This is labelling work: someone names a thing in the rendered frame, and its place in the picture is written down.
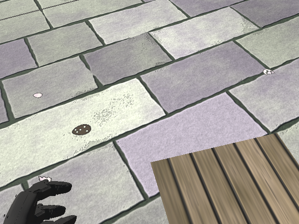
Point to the left robot hand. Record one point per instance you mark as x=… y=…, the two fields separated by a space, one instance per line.
x=25 y=210

